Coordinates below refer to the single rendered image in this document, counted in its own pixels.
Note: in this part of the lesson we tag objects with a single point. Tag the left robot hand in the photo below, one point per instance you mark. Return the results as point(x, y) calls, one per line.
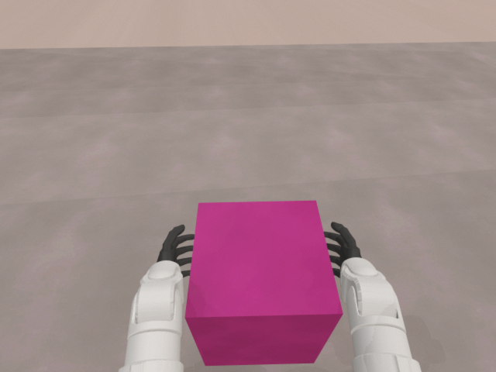
point(170, 250)

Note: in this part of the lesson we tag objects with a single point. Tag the robot right forearm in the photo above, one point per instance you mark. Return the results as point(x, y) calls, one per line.
point(377, 328)

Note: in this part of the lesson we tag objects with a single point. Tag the robot left forearm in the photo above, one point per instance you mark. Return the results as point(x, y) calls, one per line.
point(155, 324)

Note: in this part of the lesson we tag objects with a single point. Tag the right robot hand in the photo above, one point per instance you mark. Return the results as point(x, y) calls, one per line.
point(347, 249)

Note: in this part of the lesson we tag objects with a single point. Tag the carton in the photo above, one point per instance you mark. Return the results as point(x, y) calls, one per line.
point(261, 287)

